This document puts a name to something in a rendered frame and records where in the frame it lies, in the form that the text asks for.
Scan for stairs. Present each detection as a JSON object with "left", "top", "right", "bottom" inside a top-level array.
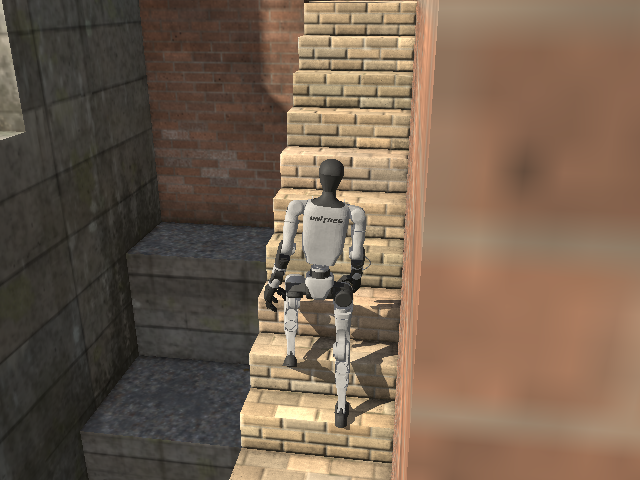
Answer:
[{"left": 229, "top": 3, "right": 417, "bottom": 480}]

